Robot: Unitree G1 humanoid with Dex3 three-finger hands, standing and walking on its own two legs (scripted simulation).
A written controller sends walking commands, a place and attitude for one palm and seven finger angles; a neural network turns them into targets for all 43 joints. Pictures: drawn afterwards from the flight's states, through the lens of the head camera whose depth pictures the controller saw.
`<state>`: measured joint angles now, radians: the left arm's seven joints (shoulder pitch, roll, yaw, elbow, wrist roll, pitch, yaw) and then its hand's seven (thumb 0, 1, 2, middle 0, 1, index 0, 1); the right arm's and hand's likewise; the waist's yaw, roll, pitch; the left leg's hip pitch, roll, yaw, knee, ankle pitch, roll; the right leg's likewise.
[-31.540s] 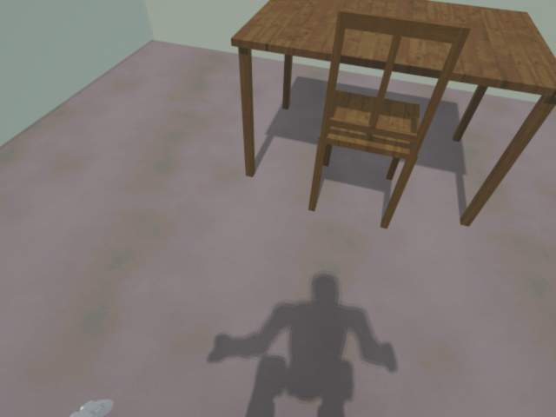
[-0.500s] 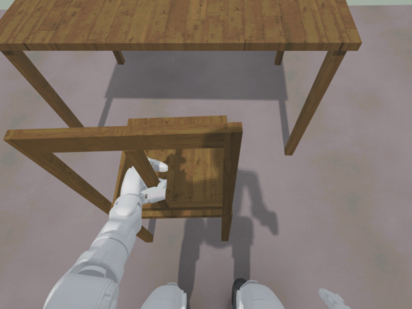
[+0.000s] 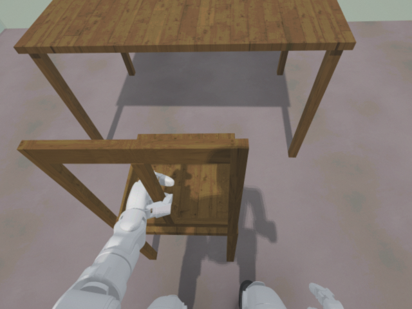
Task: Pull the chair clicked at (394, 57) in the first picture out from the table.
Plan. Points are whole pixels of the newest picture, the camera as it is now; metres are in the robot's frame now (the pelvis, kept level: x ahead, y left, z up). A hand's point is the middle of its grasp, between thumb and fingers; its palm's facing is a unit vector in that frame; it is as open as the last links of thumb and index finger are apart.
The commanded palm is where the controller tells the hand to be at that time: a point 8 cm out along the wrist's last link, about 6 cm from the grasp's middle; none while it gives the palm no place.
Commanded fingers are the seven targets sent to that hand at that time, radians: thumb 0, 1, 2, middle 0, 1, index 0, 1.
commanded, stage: step backward, pulling the chair out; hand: left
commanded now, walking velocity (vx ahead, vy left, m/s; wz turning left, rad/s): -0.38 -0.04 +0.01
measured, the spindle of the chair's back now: (158, 197) +0.35 +0.13 -0.06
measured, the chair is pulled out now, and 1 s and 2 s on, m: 0.44 0.63 0.64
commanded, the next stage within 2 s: stop walking, hand still on the chair in 0.60 s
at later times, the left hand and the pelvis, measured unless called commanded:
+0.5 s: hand (168, 225) +0.28 +0.10 -0.06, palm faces -0.01 -0.98 -0.18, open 5.7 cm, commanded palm +0.26 +0.16 -0.06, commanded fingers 0.00 0.90 0.90 -0.50 -1.45 -0.50 -1.45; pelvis -0.08 -0.01 +0.01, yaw +0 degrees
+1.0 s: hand (157, 296) +0.15 +0.11 -0.06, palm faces -0.03 -0.99 -0.16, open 5.7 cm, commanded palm +0.14 +0.16 -0.04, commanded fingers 0.00 0.90 0.90 -0.50 -1.45 -0.50 -1.45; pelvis -0.13 +0.00 +0.01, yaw -3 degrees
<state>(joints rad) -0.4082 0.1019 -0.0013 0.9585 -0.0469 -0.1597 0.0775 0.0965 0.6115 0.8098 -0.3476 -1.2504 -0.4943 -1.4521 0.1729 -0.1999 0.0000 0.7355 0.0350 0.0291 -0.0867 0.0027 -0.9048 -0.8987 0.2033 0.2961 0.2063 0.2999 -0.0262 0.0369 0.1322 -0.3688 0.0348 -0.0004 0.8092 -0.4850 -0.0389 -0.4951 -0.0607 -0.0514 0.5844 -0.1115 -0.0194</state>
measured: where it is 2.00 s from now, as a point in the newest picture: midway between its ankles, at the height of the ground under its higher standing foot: outside the picture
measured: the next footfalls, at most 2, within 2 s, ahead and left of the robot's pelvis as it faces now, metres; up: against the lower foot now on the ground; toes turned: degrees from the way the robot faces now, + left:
left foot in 0.08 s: -0.01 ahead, +0.15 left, +0.00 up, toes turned +3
right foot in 0.26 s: +0.03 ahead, -0.14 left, +0.00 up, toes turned -4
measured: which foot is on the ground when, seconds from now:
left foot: up 0.00-0.06, down 0.08-0.28, up 0.30-0.54, down 0.56-1.00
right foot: down 0.00-0.08, up 0.10-0.24, down 0.26-0.58, up 0.60-0.70, down 0.72-1.00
